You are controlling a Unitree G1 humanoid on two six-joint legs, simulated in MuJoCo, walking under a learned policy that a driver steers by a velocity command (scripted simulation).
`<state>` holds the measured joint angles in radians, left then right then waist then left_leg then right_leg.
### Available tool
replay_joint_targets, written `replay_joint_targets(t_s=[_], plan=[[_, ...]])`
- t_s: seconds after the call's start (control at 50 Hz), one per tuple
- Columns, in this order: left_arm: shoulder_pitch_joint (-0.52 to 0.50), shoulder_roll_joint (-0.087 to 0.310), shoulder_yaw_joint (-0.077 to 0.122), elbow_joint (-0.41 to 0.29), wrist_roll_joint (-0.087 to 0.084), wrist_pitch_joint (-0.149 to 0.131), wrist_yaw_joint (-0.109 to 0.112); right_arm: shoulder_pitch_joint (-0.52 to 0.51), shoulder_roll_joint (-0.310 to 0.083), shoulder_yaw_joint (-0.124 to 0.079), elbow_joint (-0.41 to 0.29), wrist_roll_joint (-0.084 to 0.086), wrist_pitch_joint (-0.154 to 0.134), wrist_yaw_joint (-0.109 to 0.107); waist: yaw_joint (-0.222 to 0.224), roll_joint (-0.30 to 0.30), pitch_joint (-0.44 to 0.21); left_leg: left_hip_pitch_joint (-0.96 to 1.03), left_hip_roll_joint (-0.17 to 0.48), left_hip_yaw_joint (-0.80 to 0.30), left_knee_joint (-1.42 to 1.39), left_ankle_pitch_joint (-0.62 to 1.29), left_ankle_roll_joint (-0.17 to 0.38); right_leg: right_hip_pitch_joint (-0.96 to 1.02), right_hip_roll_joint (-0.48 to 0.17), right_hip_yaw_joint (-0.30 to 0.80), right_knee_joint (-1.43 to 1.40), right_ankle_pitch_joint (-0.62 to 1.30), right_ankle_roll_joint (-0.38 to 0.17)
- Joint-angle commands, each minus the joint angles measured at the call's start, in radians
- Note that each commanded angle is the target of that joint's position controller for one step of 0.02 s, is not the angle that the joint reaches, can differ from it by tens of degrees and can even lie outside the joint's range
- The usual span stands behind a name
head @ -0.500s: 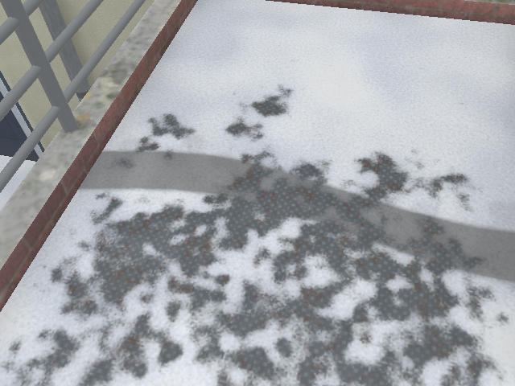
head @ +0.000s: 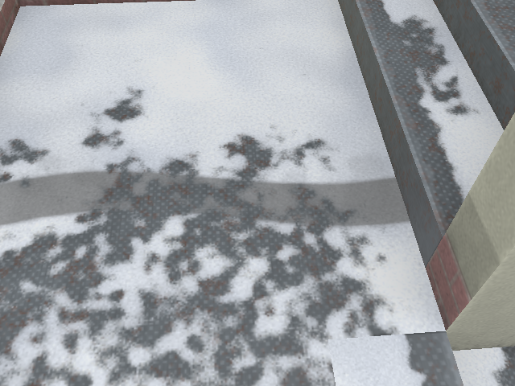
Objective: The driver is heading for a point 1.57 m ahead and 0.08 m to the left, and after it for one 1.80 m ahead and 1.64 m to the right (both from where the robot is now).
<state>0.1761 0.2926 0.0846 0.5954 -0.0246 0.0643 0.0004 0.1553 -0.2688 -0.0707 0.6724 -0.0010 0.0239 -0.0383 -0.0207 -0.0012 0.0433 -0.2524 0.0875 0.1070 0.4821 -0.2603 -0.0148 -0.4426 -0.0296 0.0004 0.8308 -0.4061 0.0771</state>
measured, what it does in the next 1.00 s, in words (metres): steps on the spot: right foot, then left foot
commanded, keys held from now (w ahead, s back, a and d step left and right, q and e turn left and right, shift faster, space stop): e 0.26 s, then no key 0.18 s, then w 0.10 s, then no key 0.40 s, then q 0.06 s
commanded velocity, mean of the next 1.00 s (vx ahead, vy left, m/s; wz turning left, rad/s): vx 0.04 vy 0.00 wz -0.29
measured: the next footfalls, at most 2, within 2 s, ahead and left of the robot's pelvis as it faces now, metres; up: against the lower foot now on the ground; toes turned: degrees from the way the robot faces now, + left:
right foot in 0.06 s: +0.04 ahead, -0.14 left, +0.00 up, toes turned -4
left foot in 0.54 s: +0.06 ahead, +0.07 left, +0.00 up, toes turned -15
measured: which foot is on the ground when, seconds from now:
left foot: down 0.00-0.06, up 0.08-0.52, down 0.54-1.00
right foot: up 0.00-0.04, down 0.06-0.56, up 0.58-0.84, down 0.86-1.00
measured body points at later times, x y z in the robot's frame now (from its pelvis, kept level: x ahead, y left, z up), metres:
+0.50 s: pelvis +0.00 -0.03 +0.00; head +0.02 -0.05 +0.45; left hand +0.22 +0.19 -0.09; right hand +0.11 -0.33 -0.10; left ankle +0.03 +0.09 -0.72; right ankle +0.00 -0.13 -0.74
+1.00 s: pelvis +0.05 -0.06 -0.01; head +0.07 -0.08 +0.44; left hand +0.28 +0.13 -0.10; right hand +0.09 -0.34 -0.13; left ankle +0.02 +0.08 -0.74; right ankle +0.04 -0.18 -0.74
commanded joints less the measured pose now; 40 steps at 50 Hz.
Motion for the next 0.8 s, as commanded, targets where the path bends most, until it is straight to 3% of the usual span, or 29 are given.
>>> replay_joint_targets(t_s=[0.02,0.04,0.06,0.08,0.1,0.12,0.14,0.16,0.18,0.2,0.24,0.3,0.34,0.38,0.44,0.46,0.5,0.52,0.54,0.56,0.58,0.6,0.62,0.66,0.68,0.72,0.74,0.78,0.8], plan=[[0.003,0.089,0.03,-0.082,0.001,-0.018,-0.014,-0.027,-0.215,-0.062,-0.057,0.02,-0.015,0.003,0.009,0.218,-0.111,0.115,0.219,-0.139,-0.058,0.339,0.189,0.081,0.031,-0.074,-0.234,0.099,-0.047],[0.047,0.091,0.037,-0.066,0.001,-0.015,-0.015,-0.024,-0.196,-0.057,-0.049,0.027,-0.019,0.004,0.032,0.192,-0.124,0.065,0.206,-0.107,0.004,0.301,0.151,0.189,0.055,-0.083,-0.337,0.2,-0.077],[0.099,0.127,0.053,-0.053,0.004,-0.013,-0.006,0.032,-0.154,-0.046,-0.024,0.021,-0.025,0.009,0.047,0.1,-0.14,-0.039,0.168,-0.044,0.12,0.197,0.08,0.34,0.05,-0.026,-0.426,0.317,-0.113],[0.129,0.244,0.079,-0.074,0.015,-0.014,0.009,0.028,-0.083,-0.023,-0.049,-0.019,-0.028,0.017,0.04,-0.2,-0.162,-0.297,0.06,0.055,0.443,-0.191,-0.02,0.523,-0.203,0.33,-0.469,0.644,-0.207],[0.089,0.285,0.075,-0.097,0.05,-0.031,0.011,-0.045,-0.091,-0.022,-0.102,-0.025,-0.035,0.01,0.048,-0.331,-0.183,-0.469,-0.055,-0.046,0.661,-0.45,-0.067,0.457,-0.39,0.535,-0.449,0.837,-0.43],[0.102,0.234,0.061,-0.095,0.06,-0.047,0.005,-0.131,-0.141,-0.032,-0.11,-0.007,-0.034,0.002,0.11,-0.19,-0.21,-0.469,-0.05,-0.145,0.758,-0.424,-0.068,0.43,-0.359,0.524,-0.483,0.721,-0.462],[0.061,0.211,0.047,-0.08,0.054,-0.055,0.007,-0.136,-0.152,-0.038,-0.101,0.0,-0.029,-0.002,0.075,-0.148,-0.162,-0.473,-0.034,-0.165,0.77,-0.338,-0.055,0.398,-0.292,0.429,-0.476,0.65,-0.399],[0.028,0.186,0.04,-0.071,0.027,-0.052,0.016,-0.097,-0.149,-0.039,-0.08,-0.011,-0.027,-0.006,0.048,-0.104,-0.15,-0.466,-0.026,-0.17,0.746,-0.259,-0.054,0.379,-0.237,0.373,-0.467,0.578,-0.341],[-0.007,0.159,0.027,-0.073,0.003,-0.047,0.024,-0.076,-0.155,-0.041,-0.073,-0.015,-0.023,-0.008,0.028,-0.124,-0.134,-0.448,-0.029,-0.171,0.722,-0.194,-0.057,0.347,-0.203,0.343,-0.469,0.572,-0.314],[-0.026,0.158,0.019,-0.075,0.007,-0.041,0.031,-0.062,-0.152,-0.041,-0.069,-0.021,-0.023,-0.004,0.013,-0.14,-0.14,-0.401,-0.049,-0.163,0.745,-0.149,-0.066,0.309,-0.181,0.326,-0.466,0.616,-0.309],[-0.043,0.163,0.017,-0.073,0.027,-0.03,0.047,-0.048,-0.134,-0.035,-0.066,-0.017,-0.031,0.008,0.002,-0.122,-0.161,-0.36,-0.075,-0.151,0.724,-0.089,-0.076,0.29,-0.154,0.311,-0.468,0.598,-0.305],[-0.012,0.143,0.005,-0.054,0.019,-0.03,0.056,-0.052,-0.114,-0.02,-0.071,-0.005,-0.026,0.012,0.011,-0.13,-0.157,-0.362,-0.081,-0.156,0.592,-0.074,-0.086,0.322,-0.152,0.329,-0.472,0.509,-0.311],[-0.013,0.134,-0.003,-0.045,0.025,-0.034,0.056,-0.099,-0.099,-0.007,-0.088,-0.003,-0.022,0.016,0.033,-0.141,-0.143,-0.314,-0.079,-0.145,0.435,-0.069,-0.076,0.306,-0.134,0.319,-0.462,0.443,-0.294],[-0.001,0.154,0.0,-0.035,0.031,-0.029,0.051,-0.108,-0.087,0.002,-0.095,-0.002,-0.023,0.022,0.049,-0.169,-0.137,-0.236,-0.084,-0.138,0.352,-0.103,-0.066,0.266,-0.136,0.343,-0.459,0.392,-0.301],[-0.007,0.158,-0.006,-0.024,0.04,-0.019,0.041,-0.105,-0.101,0.003,-0.097,0.005,-0.031,0.032,0.06,-0.165,-0.114,-0.141,-0.089,-0.126,0.243,-0.148,-0.045,0.222,-0.14,0.395,-0.455,0.345,-0.309],[0.003,0.152,-0.01,-0.015,0.034,-0.018,0.038,-0.087,-0.102,0.005,-0.092,0.006,-0.035,0.036,0.059,-0.158,-0.129,-0.101,-0.096,-0.117,0.196,-0.14,-0.035,0.216,-0.135,0.413,-0.469,0.22,-0.307],[0.008,0.151,-0.017,0.003,0.018,-0.017,0.034,-0.041,-0.084,0.01,-0.072,0.007,-0.048,0.049,0.033,-0.139,-0.099,0.025,-0.124,-0.071,0.041,-0.061,0.003,0.132,-0.098,0.432,-0.495,-0.126,-0.282],[0.018,0.14,-0.023,0.01,0.023,-0.022,0.033,-0.017,-0.081,0.012,-0.062,0.001,-0.055,0.05,0.023,-0.123,-0.08,0.092,-0.123,-0.07,0.003,-0.065,0.029,0.072,-0.069,0.426,-0.483,-0.222,-0.253],[0.007,0.113,-0.033,0.009,0.031,-0.029,0.032,0.039,-0.097,0.011,-0.055,-0.003,-0.062,0.046,0.001,-0.09,-0.071,0.178,-0.05,-0.15,-0.027,-0.107,0.07,-0.02,-0.037,0.398,-0.404,-0.258,-0.212],[-0.021,0.061,-0.047,-0.011,0.04,-0.039,0.033,0.082,-0.167,0.0,-0.049,-0.024,-0.067,0.041,-0.001,0.06,-0.051,0.225,0.088,-0.34,-0.096,-0.186,0.147,-0.157,0.057,0.223,-0.218,-0.177,-0.143],[-0.075,0.093,-0.038,-0.045,0.036,-0.051,0.041,0.118,-0.213,-0.013,-0.048,-0.043,-0.075,0.046,-0.025,0.21,-0.027,0.157,0.267,-0.626,-0.263,-0.162,0.276,-0.211,0.124,0.103,-0.033,-0.163,-0.095],[-0.102,0.15,-0.017,-0.05,0.032,-0.058,0.048,0.084,-0.184,-0.005,-0.054,-0.044,-0.086,0.043,-0.021,0.179,0.024,0.116,0.314,-0.679,-0.278,-0.089,0.321,-0.237,0.065,0.133,0.102,-0.159,-0.058],[-0.069,0.157,-0.011,-0.029,0.031,-0.057,0.049,0.055,-0.156,0.002,-0.059,-0.032,-0.091,0.035,0.001,0.151,0.018,0.124,0.273,-0.601,-0.254,-0.002,0.299,-0.237,0.048,0.134,0.171,-0.124,-0.038],[-0.026,0.117,-0.015,0.0,0.039,-0.05,0.046,0.02,-0.114,0.014,-0.063,-0.005,-0.084,0.022,0.019,0.13,-0.011,0.174,0.186,-0.449,-0.226,0.168,0.236,-0.227,0.011,0.113,0.173,-0.037,-0.003],[-0.024,0.087,-0.024,0.01,0.037,-0.049,0.041,0.01,-0.098,0.022,-0.06,-0.005,-0.077,0.017,0.024,0.122,-0.021,0.154,0.145,-0.371,-0.215,0.296,0.216,-0.168,0.0,0.094,0.12,0.006,0.01],[-0.028,0.019,-0.05,0.02,0.029,-0.054,0.03,0.009,-0.101,0.022,-0.054,-0.006,-0.062,0.016,0.014,0.14,-0.057,0.113,0.068,-0.235,-0.171,0.451,0.188,-0.009,0.012,0.028,-0.035,0.047,0.023],[-0.051,0.009,-0.058,0.016,0.027,-0.057,0.023,0.039,-0.113,0.019,-0.045,-0.005,-0.052,0.016,-0.006,0.15,-0.07,0.116,0.057,-0.216,-0.151,0.48,0.189,0.037,0.025,0.004,-0.094,0.055,0.023],[-0.058,0.032,-0.054,0.014,0.021,-0.058,0.016,0.08,-0.138,0.012,-0.031,0.002,-0.037,0.019,-0.018,0.156,-0.087,0.129,0.074,-0.232,-0.114,0.482,0.196,0.102,0.045,-0.018,-0.204,0.1,0.012],[-0.041,0.036,-0.052,0.02,0.019,-0.059,0.014,0.075,-0.139,0.014,-0.03,0.011,-0.033,0.02,-0.003,0.153,-0.088,0.118,0.078,-0.237,-0.096,0.457,0.19,0.154,0.05,-0.024,-0.298,0.179,-0.004]])
Velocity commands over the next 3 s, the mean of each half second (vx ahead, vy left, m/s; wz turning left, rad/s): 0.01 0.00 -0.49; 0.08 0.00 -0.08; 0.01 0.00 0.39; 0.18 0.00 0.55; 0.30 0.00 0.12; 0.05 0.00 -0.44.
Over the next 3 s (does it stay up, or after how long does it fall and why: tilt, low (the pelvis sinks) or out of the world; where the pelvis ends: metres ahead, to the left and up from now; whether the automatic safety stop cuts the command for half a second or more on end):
stays up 0.32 0.07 0.00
